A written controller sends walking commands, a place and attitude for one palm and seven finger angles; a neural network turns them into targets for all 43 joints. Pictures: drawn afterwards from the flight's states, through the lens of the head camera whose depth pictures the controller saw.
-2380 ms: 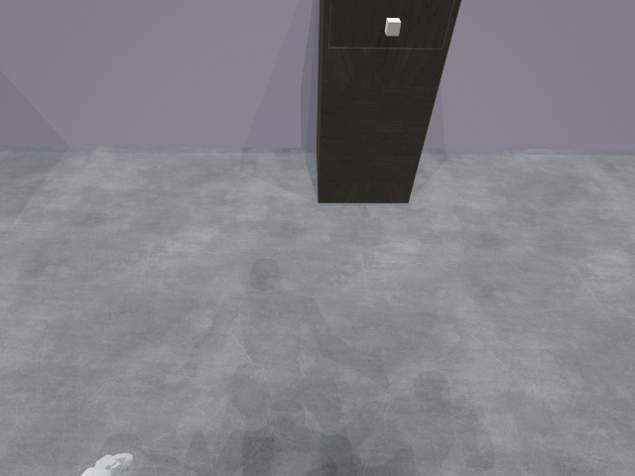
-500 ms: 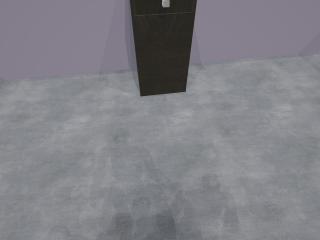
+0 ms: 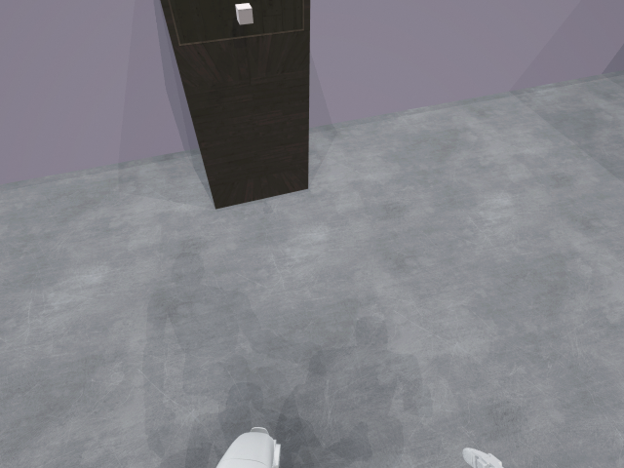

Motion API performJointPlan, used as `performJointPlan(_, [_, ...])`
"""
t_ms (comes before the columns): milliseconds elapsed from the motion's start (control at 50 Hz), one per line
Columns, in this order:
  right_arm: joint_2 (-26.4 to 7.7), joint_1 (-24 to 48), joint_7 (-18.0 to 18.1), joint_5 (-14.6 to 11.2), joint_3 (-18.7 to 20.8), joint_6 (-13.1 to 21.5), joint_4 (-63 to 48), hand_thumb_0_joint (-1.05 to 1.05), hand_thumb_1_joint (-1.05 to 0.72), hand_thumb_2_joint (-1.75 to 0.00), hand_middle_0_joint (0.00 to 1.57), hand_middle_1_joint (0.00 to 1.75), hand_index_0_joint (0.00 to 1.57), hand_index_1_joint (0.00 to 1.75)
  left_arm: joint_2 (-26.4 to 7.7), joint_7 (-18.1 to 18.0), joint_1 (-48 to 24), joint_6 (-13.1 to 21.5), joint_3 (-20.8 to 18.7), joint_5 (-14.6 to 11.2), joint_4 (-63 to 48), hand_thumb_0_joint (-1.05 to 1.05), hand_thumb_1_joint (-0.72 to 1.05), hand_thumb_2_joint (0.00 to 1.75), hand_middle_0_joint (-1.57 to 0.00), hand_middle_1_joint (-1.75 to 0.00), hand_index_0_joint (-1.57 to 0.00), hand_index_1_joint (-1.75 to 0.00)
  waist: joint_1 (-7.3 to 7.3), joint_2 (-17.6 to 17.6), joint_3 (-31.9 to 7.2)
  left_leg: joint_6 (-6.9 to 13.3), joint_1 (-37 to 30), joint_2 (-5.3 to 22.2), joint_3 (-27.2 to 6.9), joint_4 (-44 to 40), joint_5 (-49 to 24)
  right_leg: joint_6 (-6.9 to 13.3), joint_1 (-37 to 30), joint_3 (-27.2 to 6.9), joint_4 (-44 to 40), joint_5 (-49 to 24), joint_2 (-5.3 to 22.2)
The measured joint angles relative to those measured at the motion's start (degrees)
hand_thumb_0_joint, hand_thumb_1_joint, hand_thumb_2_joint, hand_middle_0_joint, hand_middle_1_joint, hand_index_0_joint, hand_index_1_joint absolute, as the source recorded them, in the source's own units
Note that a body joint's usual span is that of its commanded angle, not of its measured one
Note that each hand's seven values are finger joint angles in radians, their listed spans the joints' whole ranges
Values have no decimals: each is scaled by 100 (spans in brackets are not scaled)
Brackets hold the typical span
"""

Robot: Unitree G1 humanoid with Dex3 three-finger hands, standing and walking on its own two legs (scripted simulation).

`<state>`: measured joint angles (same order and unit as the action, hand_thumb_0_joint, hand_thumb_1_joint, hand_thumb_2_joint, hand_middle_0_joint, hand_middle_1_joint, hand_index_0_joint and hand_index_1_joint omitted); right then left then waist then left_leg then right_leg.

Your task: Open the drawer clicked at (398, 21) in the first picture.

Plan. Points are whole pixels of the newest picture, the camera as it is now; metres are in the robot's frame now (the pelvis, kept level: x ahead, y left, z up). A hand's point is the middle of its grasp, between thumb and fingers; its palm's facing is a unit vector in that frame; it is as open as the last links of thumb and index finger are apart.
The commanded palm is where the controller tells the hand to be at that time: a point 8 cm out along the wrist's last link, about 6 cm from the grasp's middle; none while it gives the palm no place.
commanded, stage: walk to a spot facing it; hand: left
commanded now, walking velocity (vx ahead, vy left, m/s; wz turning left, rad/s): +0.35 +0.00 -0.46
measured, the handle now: (243, 11) +1.23 +0.38 +0.04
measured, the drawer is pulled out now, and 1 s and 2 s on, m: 0.00 0.00 0.00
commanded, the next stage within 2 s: turn to face it in 1.56 s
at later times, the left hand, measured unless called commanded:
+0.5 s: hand (214, 328) +0.35 +0.23 -0.17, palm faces -0.28 -0.95 -0.15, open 7.4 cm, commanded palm none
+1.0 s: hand (280, 257) +0.52 +0.14 -0.17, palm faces -0.46 -0.85 -0.25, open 7.3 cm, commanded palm none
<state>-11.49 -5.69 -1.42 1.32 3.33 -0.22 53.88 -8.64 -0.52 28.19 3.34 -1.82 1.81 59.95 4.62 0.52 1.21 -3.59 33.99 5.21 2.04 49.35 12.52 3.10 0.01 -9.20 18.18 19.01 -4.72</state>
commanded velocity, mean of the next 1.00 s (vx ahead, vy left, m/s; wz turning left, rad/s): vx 0.35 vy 0.00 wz -0.44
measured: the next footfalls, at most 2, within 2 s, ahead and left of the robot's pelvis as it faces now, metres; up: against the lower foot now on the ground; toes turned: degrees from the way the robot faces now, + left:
left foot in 0.10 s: +0.18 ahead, +0.13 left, +0.00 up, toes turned +1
right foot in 0.76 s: +0.37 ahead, -0.07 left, +0.00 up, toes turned -33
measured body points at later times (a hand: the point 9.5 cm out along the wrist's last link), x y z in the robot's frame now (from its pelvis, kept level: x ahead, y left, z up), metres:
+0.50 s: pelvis +0.19 +0.08 +0.00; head +0.22 +0.10 +0.45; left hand +0.36 +0.28 -0.15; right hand +0.05 -0.13 -0.13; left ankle +0.14 +0.13 -0.74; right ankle +0.22 -0.10 -0.64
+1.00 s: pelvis +0.39 -0.02 +0.00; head +0.41 -0.03 +0.45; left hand +0.54 +0.18 -0.15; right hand +0.32 -0.26 -0.15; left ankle +0.51 +0.11 -0.67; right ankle +0.33 -0.05 -0.74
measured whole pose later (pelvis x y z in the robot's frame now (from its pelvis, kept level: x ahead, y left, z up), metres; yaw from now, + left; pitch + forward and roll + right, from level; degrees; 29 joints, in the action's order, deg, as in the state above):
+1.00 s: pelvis +0.39 -0.02 +0.00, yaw -30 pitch +1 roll +0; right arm -10.4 -12.7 0.6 1.9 4.1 1.2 55.9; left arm -11.8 -0.3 16.3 3.7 -3.6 1.1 59.1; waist -1.2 1.1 1.4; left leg -3.3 34.2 10.5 2.0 61.3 15.1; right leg 6.2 9.5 4.2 24.9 16.2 -5.2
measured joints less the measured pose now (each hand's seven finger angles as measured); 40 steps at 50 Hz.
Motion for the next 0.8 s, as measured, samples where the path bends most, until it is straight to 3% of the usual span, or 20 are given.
performJointPlan(60, [128,129,-4,-26,-71,98,-103,1,-90,-90,20,30,20,30,-98,-23,-11,-24,-40,2,6,1,90,90,-21,-30,-20,-30,43,-119,6,128,-444,-172,103,-901,153,-119,-112,-198,256,375,73])
performJointPlan(100, [210,166,39,-16,-145,265,-194,1,-90,-90,20,30,20,30,-171,-10,-7,-53,-99,-44,33,1,90,90,-21,-30,-20,-30,-25,-200,14,310,-870,-257,196,-1495,-187,-152,96,-277,1100,795,55])
performJointPlan(140, [314,163,77,4,-206,393,-229,1,-90,-90,20,30,20,30,-281,30,-209,-146,-168,-100,93,1,90,90,-20,-30,-20,-30,-67,-345,107,559,-971,-242,442,-1148,49,-140,830,-20,3057,994,83])
performJointPlan(180, [379,1,99,10,-243,427,-211,1,-90,-90,21,30,20,30,-392,64,-423,-212,-225,-79,78,1,91,90,-20,-30,-20,-30,-122,-406,112,671,-1296,-186,665,-1211,322,-154,1576,367,4580,769,179])
performJointPlan(240, [416,-420,167,13,-222,467,-47,1,-90,-90,21,30,20,30,-560,155,-827,-288,-320,-10,-100,1,91,90,-20,-30,-19,-29,-237,-423,74,676,-1840,-168,858,-1726,304,-211,2448,874,5399,106,458])
performJointPlan(340, [232,-1136,291,-32,-69,486,362,0,-93,-90,21,30,20,30,-646,215,-1381,-380,-410,35,-498,1,91,90,-20,-30,-19,-29,-332,-415,-31,746,-2525,-250,1224,-2453,302,-338,3475,955,5403,-844,774])
performJointPlan(440, [146,-1772,333,-37,-61,476,681,0,-92,-90,20,30,20,30,-550,240,-1739,-483,-401,42,-596,0,91,90,-20,-30,-19,-29,-487,-371,-36,745,-3018,-362,1546,-2821,485,-414,3965,895,5198,-1379,881])
performJointPlan(560, [343,-2333,345,9,-167,474,941,1,-91,-90,20,30,20,30,-313,293,-2041,-573,-261,23,-501,1,91,90,-20,-30,-19,-29,-717,-283,137,652,-3574,-384,1862,-3079,803,-346,3757,1312,4024,-1355,847])
performJointPlan(660, [573,-2600,312,42,-241,404,1091,1,-91,-90,20,30,20,30,-78,314,-2300,-540,-122,4,-483,1,91,90,-20,-30,-19,-29,-881,-179,353,475,-3942,-271,2128,-2999,1217,-70,3202,1840,2751,-800,578])
performJointPlan(700, [645,-2661,287,33,-250,354,1146,1,-90,-90,20,30,20,30,-15,309,-2344,-458,-84,5,-513,1,91,90,-20,-30,-19,-29,-885,-140,410,367,-3969,-129,2246,-2601,1470,98,2876,2012,2321,-537,379])
performJointPlan(740, [718,-2752,240,-3,-255,291,1177,1,-90,-90,20,30,20,30,-9,307,-2275,-308,-55,15,-546,1,91,90,-20,-30,-19,-29,-833,-198,381,280,-3723,85,2285,-1494,1630,306,2336,2116,1758,-600,262])
performJointPlan(760, [750,-2776,209,-43,-256,246,1169,1,-90,-90,21,30,20,30,-23,292,-2209,-216,-53,9,-570,1,91,90,-20,-30,-20,-30,-765,-255,320,246,-3352,190,2114,-491,1536,490,2229,2032,1716,-684,253])
performJointPlan(800, [733,-2489,185,-76,-210,124,1155,1,-90,-90,21,30,20,30,-32,216,-2082,-127,-70,-84,-541,1,91,90,-20,-30,-20,-30,-695,-194,361,226,-2450,244,1233,1526,1569,578,2130,1954,1974,-315,114])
